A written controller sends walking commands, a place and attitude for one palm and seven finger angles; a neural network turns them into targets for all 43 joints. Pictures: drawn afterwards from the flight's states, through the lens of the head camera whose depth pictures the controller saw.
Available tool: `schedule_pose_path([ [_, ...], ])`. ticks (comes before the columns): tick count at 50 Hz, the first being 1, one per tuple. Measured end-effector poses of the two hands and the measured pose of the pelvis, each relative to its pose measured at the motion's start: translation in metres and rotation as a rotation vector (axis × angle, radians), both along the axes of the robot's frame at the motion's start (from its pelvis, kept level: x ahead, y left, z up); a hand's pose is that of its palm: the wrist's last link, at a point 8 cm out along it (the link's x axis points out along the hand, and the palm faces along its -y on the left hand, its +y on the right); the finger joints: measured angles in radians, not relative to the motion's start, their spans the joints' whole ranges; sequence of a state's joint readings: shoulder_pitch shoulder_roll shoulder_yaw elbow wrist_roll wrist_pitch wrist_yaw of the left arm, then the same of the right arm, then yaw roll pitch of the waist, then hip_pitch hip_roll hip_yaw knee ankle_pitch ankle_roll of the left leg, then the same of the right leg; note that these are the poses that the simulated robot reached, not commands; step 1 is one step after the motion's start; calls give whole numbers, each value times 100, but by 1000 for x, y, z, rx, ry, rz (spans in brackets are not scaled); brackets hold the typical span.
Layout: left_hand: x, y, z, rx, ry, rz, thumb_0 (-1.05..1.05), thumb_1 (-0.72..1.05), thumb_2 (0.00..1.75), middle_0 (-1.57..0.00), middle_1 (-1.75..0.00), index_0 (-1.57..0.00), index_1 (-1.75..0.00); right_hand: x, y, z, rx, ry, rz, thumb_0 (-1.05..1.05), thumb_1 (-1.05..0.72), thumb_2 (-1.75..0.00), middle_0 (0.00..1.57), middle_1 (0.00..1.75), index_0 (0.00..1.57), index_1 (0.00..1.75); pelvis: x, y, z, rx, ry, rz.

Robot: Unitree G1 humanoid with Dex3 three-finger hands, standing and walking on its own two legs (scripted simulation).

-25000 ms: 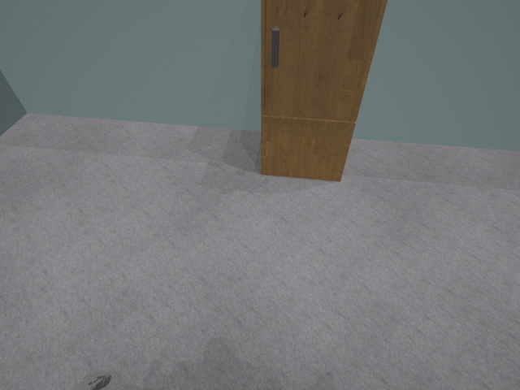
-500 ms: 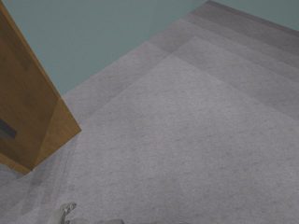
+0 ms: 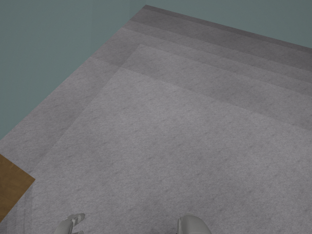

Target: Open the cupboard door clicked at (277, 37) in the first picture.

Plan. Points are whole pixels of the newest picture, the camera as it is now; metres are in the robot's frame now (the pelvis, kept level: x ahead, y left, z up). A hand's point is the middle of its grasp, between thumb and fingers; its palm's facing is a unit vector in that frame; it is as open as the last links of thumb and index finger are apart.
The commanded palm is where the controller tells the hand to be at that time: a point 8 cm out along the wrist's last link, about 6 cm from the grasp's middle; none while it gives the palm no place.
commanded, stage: walk to a spot facing it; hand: left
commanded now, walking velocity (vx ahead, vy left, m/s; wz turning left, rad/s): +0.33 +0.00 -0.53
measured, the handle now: out of the picture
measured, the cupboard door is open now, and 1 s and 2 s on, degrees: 42 42 42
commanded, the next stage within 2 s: turn to face it in 1.18 s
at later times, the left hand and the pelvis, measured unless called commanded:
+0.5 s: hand (115, 194) +0.25 +0.13 -0.17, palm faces -0.14 -0.97 -0.21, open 7.3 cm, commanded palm none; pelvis +0.21 -0.06 +0.00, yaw -13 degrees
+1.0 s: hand (157, 107) +0.62 +0.01 -0.18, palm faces -0.36 -0.90 -0.23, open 7.3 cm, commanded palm none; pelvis +0.44 -0.14 -0.03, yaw -21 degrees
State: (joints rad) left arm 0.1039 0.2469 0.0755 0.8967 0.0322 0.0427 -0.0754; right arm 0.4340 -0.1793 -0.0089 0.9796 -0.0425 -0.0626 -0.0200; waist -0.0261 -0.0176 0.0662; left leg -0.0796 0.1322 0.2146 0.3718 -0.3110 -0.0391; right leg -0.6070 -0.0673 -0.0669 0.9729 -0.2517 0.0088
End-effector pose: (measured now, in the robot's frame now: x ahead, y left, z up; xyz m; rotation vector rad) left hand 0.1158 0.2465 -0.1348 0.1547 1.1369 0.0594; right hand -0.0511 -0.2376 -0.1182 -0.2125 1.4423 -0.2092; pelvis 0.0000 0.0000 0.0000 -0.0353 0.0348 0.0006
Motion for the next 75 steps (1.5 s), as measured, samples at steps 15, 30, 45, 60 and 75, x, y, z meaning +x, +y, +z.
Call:
schedule_pose_path([
  [15, 136, -85, -9, 50, 12, -147, 0, 91, 90, -20, -30, -20, -30, 120, -55, -34, 45, -44, -182, 1, -90, -90, 20, 29, 20, 30, 117, -56, -14, 35, -24, -150],
  [30, 162, -54, -26, 61, 301, -46, 0, 92, 90, -20, -30, -20, -30, 413, -70, -9, -9, -469, -52, 0, -90, -90, 20, 29, 20, 30, 272, -49, -20, 20, -18, -257],
  [45, 435, -141, -3, 51, 61, -302, 1, 91, 90, -19, -30, -20, -30, 336, -81, -24, 31, -26, -355, 0, -93, -90, 20, 29, 20, 30, 400, -98, -6, 38, -27, -351],
  [60, 540, -222, -10, 61, 112, -306, 0, 94, 90, -20, -30, -20, -30, 502, -166, -19, 35, -129, -396, 1, -91, -90, 19, 29, 19, 30, 530, -180, -2, 32, -20, -383],
  [75, 642, -238, -24, 55, 170, -210, 1, 92, 90, -19, -30, -20, -30, 685, -202, -25, -3, -233, -262, -1, -94, -90, 20, 29, 20, 30, 654, -203, -12, 22, -25, -311],
])
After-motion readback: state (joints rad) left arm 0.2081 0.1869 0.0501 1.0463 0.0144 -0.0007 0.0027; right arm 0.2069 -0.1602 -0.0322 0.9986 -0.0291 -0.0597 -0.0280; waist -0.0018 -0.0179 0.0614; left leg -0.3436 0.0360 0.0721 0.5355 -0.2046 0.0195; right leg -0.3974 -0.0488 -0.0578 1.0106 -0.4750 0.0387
